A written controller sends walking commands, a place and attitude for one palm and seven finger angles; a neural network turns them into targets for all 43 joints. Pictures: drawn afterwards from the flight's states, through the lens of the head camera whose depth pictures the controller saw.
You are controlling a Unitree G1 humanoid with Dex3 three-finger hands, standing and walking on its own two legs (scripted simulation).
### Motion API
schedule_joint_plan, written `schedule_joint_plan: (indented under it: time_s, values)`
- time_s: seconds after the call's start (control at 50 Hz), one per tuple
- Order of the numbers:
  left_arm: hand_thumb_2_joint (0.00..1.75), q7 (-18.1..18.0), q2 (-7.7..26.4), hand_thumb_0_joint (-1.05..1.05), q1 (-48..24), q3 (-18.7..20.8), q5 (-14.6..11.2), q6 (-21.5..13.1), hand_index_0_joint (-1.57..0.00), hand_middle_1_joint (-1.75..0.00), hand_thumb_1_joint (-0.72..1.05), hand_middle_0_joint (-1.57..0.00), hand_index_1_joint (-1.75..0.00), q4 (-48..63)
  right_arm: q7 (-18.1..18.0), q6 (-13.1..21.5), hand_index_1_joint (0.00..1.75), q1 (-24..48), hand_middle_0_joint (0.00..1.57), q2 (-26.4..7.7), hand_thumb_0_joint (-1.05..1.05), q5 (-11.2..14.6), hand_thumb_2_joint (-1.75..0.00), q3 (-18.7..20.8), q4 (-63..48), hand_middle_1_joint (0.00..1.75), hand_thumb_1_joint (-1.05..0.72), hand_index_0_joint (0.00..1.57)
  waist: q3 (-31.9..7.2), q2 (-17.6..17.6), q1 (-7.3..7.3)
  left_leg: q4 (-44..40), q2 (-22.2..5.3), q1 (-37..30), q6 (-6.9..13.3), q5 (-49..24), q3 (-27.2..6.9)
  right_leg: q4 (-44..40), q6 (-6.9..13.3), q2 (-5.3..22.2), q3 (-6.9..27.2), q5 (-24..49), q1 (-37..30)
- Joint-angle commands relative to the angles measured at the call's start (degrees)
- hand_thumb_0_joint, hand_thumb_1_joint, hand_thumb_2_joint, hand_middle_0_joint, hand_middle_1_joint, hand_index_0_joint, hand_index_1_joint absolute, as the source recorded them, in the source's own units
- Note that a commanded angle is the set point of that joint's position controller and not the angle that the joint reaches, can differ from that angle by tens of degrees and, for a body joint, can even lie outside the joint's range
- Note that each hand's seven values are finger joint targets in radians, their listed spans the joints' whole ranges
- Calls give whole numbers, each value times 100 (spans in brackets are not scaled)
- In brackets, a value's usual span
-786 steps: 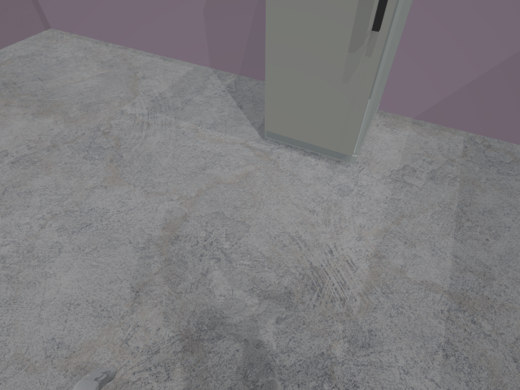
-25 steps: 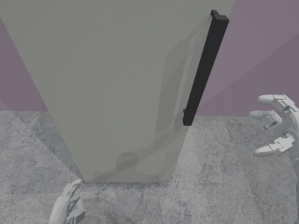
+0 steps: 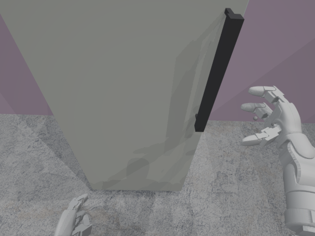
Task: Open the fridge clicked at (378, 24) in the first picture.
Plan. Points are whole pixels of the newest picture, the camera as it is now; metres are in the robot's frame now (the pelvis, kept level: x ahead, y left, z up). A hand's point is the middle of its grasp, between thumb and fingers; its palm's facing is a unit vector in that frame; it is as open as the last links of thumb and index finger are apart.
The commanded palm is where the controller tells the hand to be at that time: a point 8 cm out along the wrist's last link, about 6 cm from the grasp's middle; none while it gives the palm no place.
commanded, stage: move the hooked fingers beside the handle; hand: right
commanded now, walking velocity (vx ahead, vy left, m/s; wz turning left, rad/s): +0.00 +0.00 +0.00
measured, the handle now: (210, 81) +0.48 -0.10 +0.17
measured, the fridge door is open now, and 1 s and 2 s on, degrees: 0 0 0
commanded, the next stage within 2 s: feel for the door with the fingertips in 1.42 s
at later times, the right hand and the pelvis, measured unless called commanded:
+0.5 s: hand (240, 105) +0.41 -0.17 +0.15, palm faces -0.04 +1.00 -0.01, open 14.0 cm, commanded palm +0.39 -0.22 +0.15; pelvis -0.01 +0.01 +0.00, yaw +0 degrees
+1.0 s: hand (244, 105) +0.42 -0.18 +0.15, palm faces -0.05 +1.00 +0.00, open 14.0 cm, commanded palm +0.39 -0.23 +0.15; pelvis +0.00 +0.00 +0.00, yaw +1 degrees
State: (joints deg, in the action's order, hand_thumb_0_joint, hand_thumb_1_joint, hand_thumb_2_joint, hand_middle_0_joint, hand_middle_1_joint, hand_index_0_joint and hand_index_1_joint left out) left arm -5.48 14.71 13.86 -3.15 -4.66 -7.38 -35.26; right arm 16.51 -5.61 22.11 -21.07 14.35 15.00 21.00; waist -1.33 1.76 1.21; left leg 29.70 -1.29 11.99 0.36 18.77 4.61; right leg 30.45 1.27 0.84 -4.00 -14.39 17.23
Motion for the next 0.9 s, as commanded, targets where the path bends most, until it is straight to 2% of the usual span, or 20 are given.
schedule_joint_plan:
  time_s: [0.0,0.12,0.16,0.24,0.26,0.32,0.34,0.36,0.4,0.46,0.48,0.52,0.56,0.58,0.62,0.64,0.66,0.74,0.76,0.88]
  values:
    - [90,-47,793,0,-322,322,-7,-202,-20,-30,90,-20,-30,753,-183,475,120,2447,30,-1483,0,27,-30,567,-1006,120,50,30,-1432,-8,-11,-386,108,347,75,-1769,-164,-236,93,40,523,1414,-1324]
    - [90,-28,807,0,-253,348,-5,-106,-20,-30,90,-20,-30,712,-128,569,120,2857,30,-1317,0,-2,-30,349,-777,120,50,30,-1660,227,54,-344,97,280,95,-2015,-209,-147,107,0,489,1571,-1414]
    - [90,-10,819,0,-203,369,-10,-79,-20,-30,90,-20,-30,699,-101,586,120,2745,30,-1234,0,22,-30,291,-596,120,50,30,-1675,-21,50,-361,108,251,88,-2082,-206,-115,136,13,479,1602,-1371]
    - [90,-19,853,0,-144,383,-24,-11,-20,-30,90,-20,-30,620,-91,624,120,3004,30,-1314,0,48,-30,331,-258,120,50,30,-1502,-66,108,-367,107,337,67,-2018,-232,-131,130,-10,440,1395,-1193]
    - [90,-12,863,0,-101,399,-26,7,-20,-30,90,-20,-30,612,-110,643,120,3006,30,-1318,0,43,-30,328,-169,120,50,30,-1479,-274,108,-381,105,328,50,-2020,-248,-99,159,0,416,1368,-1131]
    - [90,-9,857,0,-60,390,-21,54,-20,-30,90,-20,-30,575,-185,737,120,3446,30,-1327,0,-26,-30,265,0,120,50,30,-1395,-61,168,-394,106,461,46,-1797,-274,-133,145,-24,411,1161,-1068]
    - [90,-1,853,0,-44,390,-23,49,-20,-30,90,-20,-30,570,-200,781,120,3530,30,-1227,0,-28,-30,185,76,120,50,30,-1408,-97,188,-392,110,498,48,-1725,-278,-130,150,-31,429,1105,-1073]
    - [90,-3,878,0,1,416,-19,62,-20,-30,90,-20,-30,533,-229,852,120,3594,30,-1383,0,-46,-30,284,135,120,50,30,-1445,-285,192,-403,108,444,33,-1759,-301,-91,175,1,398,1128,-1039]
    - [90,1,870,0,43,405,-1,71,-20,-30,90,-20,-30,517,-259,968,120,3753,30,-1510,0,-63,-30,408,229,120,50,30,-1630,-117,165,-366,111,355,41,-1859,-337,-91,175,-29,400,1190,-1087]
    - [90,11,894,0,131,415,11,107,-20,-30,90,-20,-30,458,-259,1113,120,3811,30,-1667,0,-101,-30,499,574,120,50,30,-1672,-197,166,-337,94,253,20,-1922,-378,-44,187,-27,345,1153,-922]
    - [90,19,878,0,122,398,5,108,-20,-30,90,-20,-30,460,-238,1153,120,4040,30,-1518,0,-105,-30,348,590,120,50,30,-1671,-61,215,-328,95,318,18,-1919,-387,-58,184,-42,347,1121,-937]
    - [90,25,895,0,200,406,3,128,-20,-30,90,-20,-30,412,-212,1206,120,4125,30,-1576,0,-148,-30,356,869,120,50,30,-1615,69,228,-312,103,404,33,-1907,-386,-31,172,-46,350,1112,-908]
    - [90,31,937,0,281,430,6,166,-20,-30,90,-20,-30,405,-184,1220,120,3918,30,-1775,0,-151,-30,525,1187,120,50,30,-1627,-232,190,-306,99,320,11,-1901,-395,-3,189,-28,327,1054,-739]
    - [90,39,933,0,269,420,-5,177,-20,-30,90,-20,-30,446,-135,1216,120,3933,30,-1598,0,-133,-30,394,1290,120,50,30,-1620,-215,202,-300,104,340,0,-1977,-423,-15,195,-54,304,1038,-711]
    - [90,47,947,0,317,442,1,188,-20,-30,90,-20,-30,462,-68,1261,120,3929,30,-1752,0,-129,-30,510,1340,120,50,30,-1720,-85,155,-259,105,298,15,-2011,-411,-6,175,-55,315,1061,-687]
    - [90,49,941,0,317,445,-6,187,-20,-30,90,-20,-30,479,-33,1284,120,3963,30,-1633,0,-96,-30,430,1345,120,50,30,-1690,-154,198,-263,114,341,13,-2032,-395,6,184,-52,307,1071,-714]
    - [90,51,966,0,375,469,8,205,-20,-30,90,-20,-30,483,-19,1337,120,3873,30,-1823,0,-79,-30,594,1339,120,50,30,-1816,-272,137,-228,109,188,19,-2154,-390,42,197,-40,298,1197,-678]
    - [90,65,938,0,346,476,-1,212,-20,-30,90,-20,-30,561,52,1464,120,3865,30,-1827,0,-59,-30,618,825,120,50,30,-2061,53,105,-166,138,144,34,-2397,-391,42,180,-46,304,1433,-904]
    - [90,70,917,0,341,482,-10,216,-20,-30,90,-20,-30,589,58,1483,120,3810,30,-1618,0,-20,-30,452,700,120,50,30,-2032,33,141,-164,147,148,40,-2443,-365,70,202,-33,284,1554,-958]
    - [90,57,954,0,340,486,-24,230,-20,-30,90,-20,-30,563,22,1257,120,3626,30,-1625,0,-12,-30,521,771,120,50,30,-1689,-130,151,-262,201,387,22,-2163,-343,-12,202,-16,291,1331,-898]
